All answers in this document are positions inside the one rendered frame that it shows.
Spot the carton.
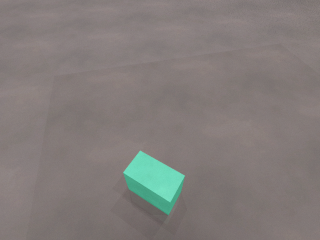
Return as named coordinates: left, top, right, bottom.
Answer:
left=123, top=151, right=185, bottom=215

